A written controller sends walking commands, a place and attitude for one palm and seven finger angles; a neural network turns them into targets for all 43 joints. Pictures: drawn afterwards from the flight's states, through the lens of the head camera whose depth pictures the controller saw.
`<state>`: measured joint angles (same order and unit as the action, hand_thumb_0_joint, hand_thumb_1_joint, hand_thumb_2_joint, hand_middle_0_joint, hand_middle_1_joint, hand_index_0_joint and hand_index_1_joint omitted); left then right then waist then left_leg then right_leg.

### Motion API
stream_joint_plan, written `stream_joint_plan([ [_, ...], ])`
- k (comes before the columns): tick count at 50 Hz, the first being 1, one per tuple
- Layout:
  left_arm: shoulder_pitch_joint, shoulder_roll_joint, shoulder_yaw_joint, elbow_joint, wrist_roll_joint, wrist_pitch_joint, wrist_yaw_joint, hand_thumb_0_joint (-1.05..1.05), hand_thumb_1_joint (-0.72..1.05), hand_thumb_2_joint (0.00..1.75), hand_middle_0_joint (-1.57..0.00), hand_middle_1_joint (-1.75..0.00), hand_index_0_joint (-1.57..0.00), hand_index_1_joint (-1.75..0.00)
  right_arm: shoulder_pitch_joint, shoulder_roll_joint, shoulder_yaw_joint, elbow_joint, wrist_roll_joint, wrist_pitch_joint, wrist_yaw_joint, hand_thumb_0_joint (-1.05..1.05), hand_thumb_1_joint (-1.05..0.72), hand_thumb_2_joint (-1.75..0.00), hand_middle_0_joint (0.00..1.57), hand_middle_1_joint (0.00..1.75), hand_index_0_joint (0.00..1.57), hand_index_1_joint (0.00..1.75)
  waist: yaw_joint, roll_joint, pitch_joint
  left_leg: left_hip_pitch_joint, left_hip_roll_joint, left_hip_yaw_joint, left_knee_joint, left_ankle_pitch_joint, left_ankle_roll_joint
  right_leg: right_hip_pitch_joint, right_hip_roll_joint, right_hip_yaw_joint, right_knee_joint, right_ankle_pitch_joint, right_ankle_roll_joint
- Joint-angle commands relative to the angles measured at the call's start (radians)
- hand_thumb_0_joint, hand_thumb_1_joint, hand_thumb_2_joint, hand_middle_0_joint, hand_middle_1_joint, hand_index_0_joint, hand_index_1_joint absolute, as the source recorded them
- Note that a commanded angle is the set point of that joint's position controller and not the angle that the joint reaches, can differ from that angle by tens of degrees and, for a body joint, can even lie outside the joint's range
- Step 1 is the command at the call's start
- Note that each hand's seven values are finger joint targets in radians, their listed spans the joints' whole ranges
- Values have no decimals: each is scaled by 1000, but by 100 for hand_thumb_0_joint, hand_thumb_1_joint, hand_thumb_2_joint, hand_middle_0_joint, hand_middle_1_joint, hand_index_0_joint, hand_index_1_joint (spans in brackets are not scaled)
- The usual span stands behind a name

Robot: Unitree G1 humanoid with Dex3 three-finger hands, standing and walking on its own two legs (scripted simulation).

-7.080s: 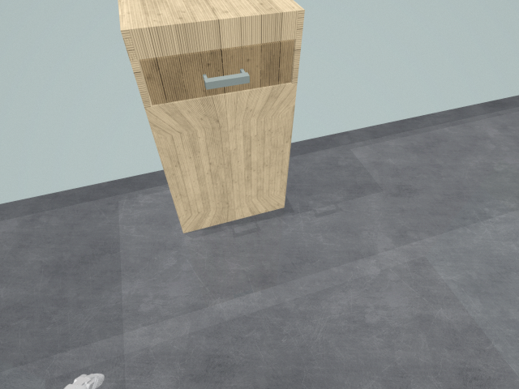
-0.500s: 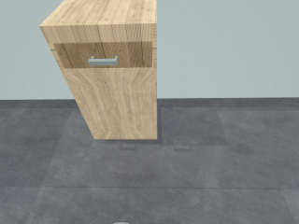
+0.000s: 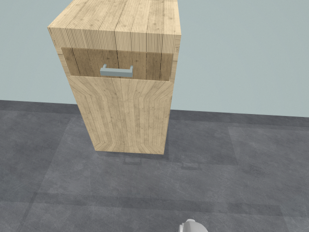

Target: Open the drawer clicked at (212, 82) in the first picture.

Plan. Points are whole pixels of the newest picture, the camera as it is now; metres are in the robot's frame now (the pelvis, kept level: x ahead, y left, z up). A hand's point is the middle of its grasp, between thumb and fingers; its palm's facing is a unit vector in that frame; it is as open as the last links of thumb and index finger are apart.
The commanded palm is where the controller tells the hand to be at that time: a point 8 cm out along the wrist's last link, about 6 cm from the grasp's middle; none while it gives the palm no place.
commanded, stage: take the last steps up to it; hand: left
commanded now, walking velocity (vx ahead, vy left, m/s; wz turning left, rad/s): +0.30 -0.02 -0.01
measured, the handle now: (117, 69) +0.74 +0.20 -0.01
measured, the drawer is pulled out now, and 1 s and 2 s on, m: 0.00 0.00 0.00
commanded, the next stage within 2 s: come to a stop and stand still in 0.42 s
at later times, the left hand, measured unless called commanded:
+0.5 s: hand (106, 220) +0.19 +0.15 -0.17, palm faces +0.07 -0.98 -0.19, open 7.2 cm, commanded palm none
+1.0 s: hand (115, 191) +0.28 +0.14 -0.17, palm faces +0.04 -0.96 -0.29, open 7.3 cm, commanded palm none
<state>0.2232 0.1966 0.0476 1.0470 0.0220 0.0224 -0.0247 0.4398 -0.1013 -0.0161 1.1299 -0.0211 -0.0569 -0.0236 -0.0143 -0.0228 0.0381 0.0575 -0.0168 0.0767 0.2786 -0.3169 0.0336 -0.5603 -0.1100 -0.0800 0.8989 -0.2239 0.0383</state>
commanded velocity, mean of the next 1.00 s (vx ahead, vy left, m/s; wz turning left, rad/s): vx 0.02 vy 0.00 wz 0.01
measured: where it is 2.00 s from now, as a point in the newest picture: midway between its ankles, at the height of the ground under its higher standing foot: outside the picture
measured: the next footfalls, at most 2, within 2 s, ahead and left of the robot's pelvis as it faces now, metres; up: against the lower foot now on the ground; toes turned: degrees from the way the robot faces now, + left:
right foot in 0.14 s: +0.20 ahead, -0.14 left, +0.00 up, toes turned -8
left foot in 0.56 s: +0.30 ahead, +0.10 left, +0.00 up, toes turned +8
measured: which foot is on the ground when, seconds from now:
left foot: down 0.00-0.14, up 0.16-0.54, down 0.56-0.98, up 1.00-1.00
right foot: up 0.00-0.12, down 0.14-0.58, up 0.60-0.96, down 0.98-1.00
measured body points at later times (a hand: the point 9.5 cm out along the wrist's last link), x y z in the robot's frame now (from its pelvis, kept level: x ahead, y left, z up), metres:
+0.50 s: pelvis +0.18 -0.03 +0.00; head +0.18 -0.03 +0.45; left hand +0.19 +0.20 -0.16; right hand +0.25 -0.26 -0.15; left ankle +0.24 +0.10 -0.71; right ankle +0.16 -0.13 -0.74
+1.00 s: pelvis +0.23 -0.06 -0.02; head +0.25 -0.08 +0.43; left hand +0.28 +0.19 -0.15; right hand +0.30 -0.30 -0.18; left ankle +0.26 +0.09 -0.74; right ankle +0.24 -0.17 -0.75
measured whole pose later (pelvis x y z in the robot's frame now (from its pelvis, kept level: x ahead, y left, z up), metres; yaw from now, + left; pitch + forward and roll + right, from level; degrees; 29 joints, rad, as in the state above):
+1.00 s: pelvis +0.23 -0.06 -0.02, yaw -1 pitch -1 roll +2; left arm 0.22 0.20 0.05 0.99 0.02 0.02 0.02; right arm 0.14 -0.20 -0.07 1.03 -0.02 0.04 -0.02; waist 0.02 0.02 0.07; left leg -0.31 0.08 0.12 0.61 -0.29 -0.04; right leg -0.30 -0.06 -0.04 0.63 -0.31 0.00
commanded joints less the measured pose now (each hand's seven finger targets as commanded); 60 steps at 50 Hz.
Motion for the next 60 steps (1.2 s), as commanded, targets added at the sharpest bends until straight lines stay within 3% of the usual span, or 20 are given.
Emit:
stream_joint_plan([
  [1,-173,20,7,-113,-6,-42,0,0,90,90,-20,-30,-20,-30,87,-167,-38,-6,-6,-14,-17,0,-90,-90,20,30,20,30,-40,149,134,-43,291,-141,-50,486,128,-50,12,-24,-148,-12,-22],
  [3,-150,18,12,-112,-6,-49,-1,0,90,90,-20,-30,-20,-30,70,-181,-40,1,-9,-13,-19,0,-90,-90,20,30,20,30,-18,150,118,-73,296,-124,2,574,119,67,40,-42,-222,-34,-47],
  [6,184,99,37,-9,2,-76,10,0,90,90,-20,-30,-20,-30,51,-181,-44,1,7,-14,-10,0,-90,-90,20,30,20,30,129,26,-70,-243,202,-44,414,654,45,581,59,-20,-375,90,-94],
  [7,330,198,67,28,10,-89,26,0,90,90,-20,-30,-20,-30,81,-129,-39,-21,22,-22,-1,0,-90,-90,20,30,20,30,170,-175,-202,-476,74,32,734,238,-2,819,-216,337,-443,162,-194],
  [8,372,255,69,38,-10,-83,29,0,90,90,-20,-30,-20,-30,49,-119,-37,-56,25,-17,-3,0,-90,-90,20,30,20,30,151,-176,-214,-600,8,-24,1008,-271,-10,793,-384,590,-576,212,-294],
  [10,159,188,56,-20,-11,-74,36,0,90,90,-20,-30,-20,-30,-56,-117,-48,-79,13,0,6,0,-90,-90,20,30,20,30,102,-62,-52,-664,110,-107,1105,-141,-1,501,-339,534,-689,-235,-274],
  [13,16,63,18,-45,-1,-85,44,0,90,90,-20,-30,-20,-30,-20,-70,-39,-63,-6,33,18,0,-90,-90,20,30,20,30,-2,-50,36,-541,159,-81,924,-12,-26,220,-214,215,-732,-118,-187],
  [15,20,46,14,-40,2,-89,41,0,90,90,-20,-30,-20,-30,7,-57,-37,-58,-8,48,21,0,-90,-90,20,30,20,30,-27,-93,36,-490,152,-41,806,18,-47,173,-164,114,-737,-36,-172],
  [23,91,109,26,-12,4,-88,30,0,90,90,-20,-30,-20,-30,-176,-91,-35,-141,-2,24,40,0,-90,-90,20,30,20,30,21,-87,31,-457,111,7,418,54,-44,330,-161,109,-690,24,-203],
  [26,103,100,24,0,-2,-76,33,0,90,90,-20,-30,-20,-30,-147,-107,-33,-128,-2,10,34,0,-90,-90,20,30,20,30,-2,-41,24,-265,81,33,241,133,-45,276,-125,78,-583,11,-164],
  [27,106,66,15,2,-4,-67,36,0,90,90,-20,-30,-20,-30,-89,-133,-31,-102,-2,2,27,0,-90,-90,20,30,20,30,-23,34,5,-159,109,-18,165,224,-45,240,-69,37,-461,27,-128],
  [29,175,-9,-11,2,-16,-57,44,0,90,90,-20,-30,-20,-30,-51,-232,-35,-96,-3,8,4,0,-90,-90,20,30,20,30,-1,246,-72,-92,383,-286,75,653,92,192,58,-42,-223,-263,-35],
  [34,156,38,-11,35,-14,-17,62,0,90,90,-20,-30,-20,-30,-181,-209,-29,-88,13,32,-36,0,-90,-90,20,30,20,30,11,172,-73,-75,361,-173,106,1130,135,192,26,57,-105,-261,-8],
  [41,118,31,24,-46,-4,21,55,0,90,90,-20,-30,-20,-30,-274,-239,-70,-139,0,67,-31,0,-90,-90,20,30,20,30,22,151,-107,-148,354,-97,107,828,143,148,54,69,60,-237,-9],
  [45,131,23,22,-59,-6,14,53,0,90,90,-20,-30,-20,-30,-326,-235,-76,-159,-5,75,-13,0,-90,-90,20,30,20,30,41,224,-79,-278,325,-87,108,531,108,283,50,28,-141,-152,-21],
  [47,192,43,20,-37,0,-5,54,0,90,90,-20,-30,-20,-30,-328,-214,-72,-158,3,79,-2,0,-90,-90,20,30,20,30,74,119,-86,-342,242,-52,209,268,37,407,45,23,-399,39,-14],
  [49,108,181,26,-72,12,-27,58,0,90,90,-20,-30,-20,-30,-271,-110,-54,-183,16,87,13,0,-90,-90,20,30,20,30,33,-249,-21,-454,44,10,448,-198,-58,325,-245,366,-623,226,-128],
  [50,109,199,27,-90,7,-23,55,0,90,90,-20,-30,-20,-30,-294,-138,-59,-188,11,105,12,0,-90,-90,20,30,20,30,64,-164,-36,-414,49,-76,557,-259,-50,244,-293,401,-660,138,-195],
  [54,-16,169,35,-114,4,-22,61,0,90,90,-20,-30,-20,-30,-232,-183,-68,-148,2,110,22,0,-90,-90,20,30,20,30,21,-122,26,-506,55,-119,762,-79,-52,262,-213,310,-658,14,-181],
  [60,76,164,43,-93,4,-28,64,0,90,90,-20,-30,-20,-30,-235,-174,-56,-168,1,99,23,0,-90,-90,20,30,20,30,73,-126,-43,-525,48,-97,633,-76,-80,450,-217,275,-618,172,-196],
])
